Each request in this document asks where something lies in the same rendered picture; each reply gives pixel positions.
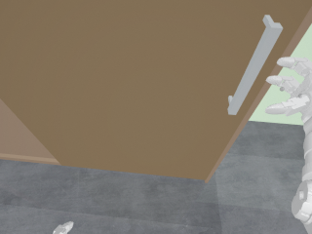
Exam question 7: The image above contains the right robot hand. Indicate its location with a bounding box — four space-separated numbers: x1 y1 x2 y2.
265 57 312 117

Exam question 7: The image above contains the handle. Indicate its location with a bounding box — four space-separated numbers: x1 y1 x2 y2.
227 15 283 115

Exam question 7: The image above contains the wardrobe door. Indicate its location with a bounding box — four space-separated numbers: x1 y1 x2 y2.
0 0 312 180
0 98 56 159

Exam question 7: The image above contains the left robot hand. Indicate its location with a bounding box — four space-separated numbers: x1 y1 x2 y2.
53 221 73 234

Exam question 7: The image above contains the robot right upper arm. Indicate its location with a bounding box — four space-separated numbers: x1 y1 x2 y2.
292 179 312 234

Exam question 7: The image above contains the right robot forearm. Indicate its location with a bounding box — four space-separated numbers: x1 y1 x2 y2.
301 106 312 181

